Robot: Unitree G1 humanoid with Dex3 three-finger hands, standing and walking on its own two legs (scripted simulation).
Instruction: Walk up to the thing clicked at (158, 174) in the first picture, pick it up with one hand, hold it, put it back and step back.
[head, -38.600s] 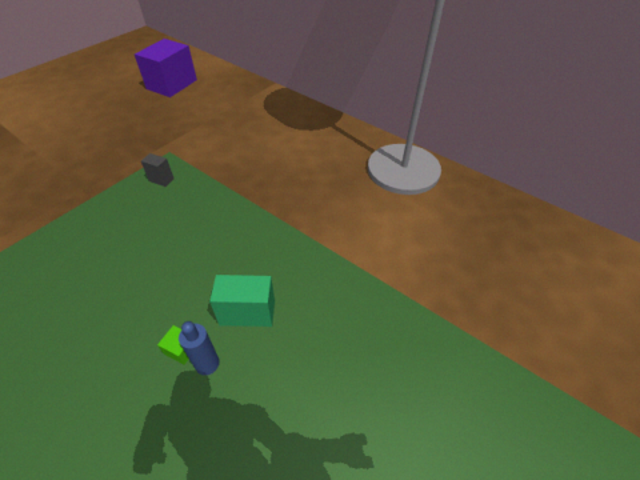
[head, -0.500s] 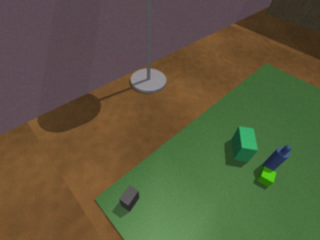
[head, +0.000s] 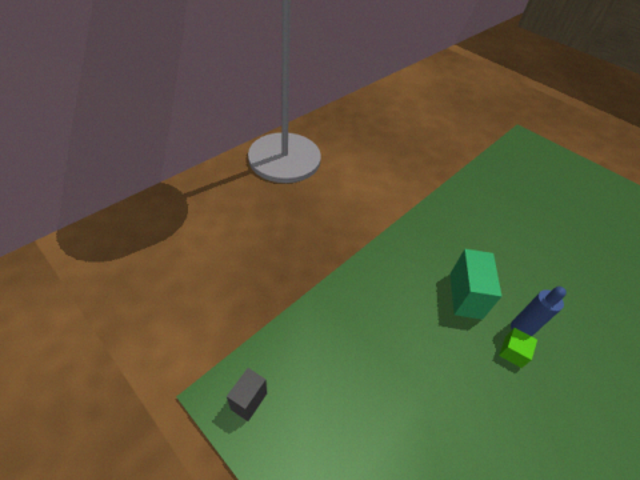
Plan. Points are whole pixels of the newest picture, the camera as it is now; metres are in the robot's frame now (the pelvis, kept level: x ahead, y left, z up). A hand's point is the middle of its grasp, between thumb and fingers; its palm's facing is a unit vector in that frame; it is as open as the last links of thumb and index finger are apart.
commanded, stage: walk up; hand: left
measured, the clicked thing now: (247, 394) +0.45 +0.17 -0.71
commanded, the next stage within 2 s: stand in 1.70 s
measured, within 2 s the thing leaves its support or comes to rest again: neither
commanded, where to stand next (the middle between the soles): +0.06 -0.07 m, yaw +0 degrees
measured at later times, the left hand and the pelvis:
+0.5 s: hand out of the picture +0.13 +0.21 -0.16, palm faces +0.00 -0.96 -0.30, open 7.4 cm; pelvis +0.04 -0.04 +0.00, yaw -1 degrees
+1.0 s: hand out of the picture +0.13 +0.22 -0.16, palm faces -0.06 -0.95 -0.31, open 7.4 cm; pelvis +0.02 -0.03 +0.00, yaw -3 degrees
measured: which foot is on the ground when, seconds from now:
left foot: down 0.00-1.00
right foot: down 0.00-1.00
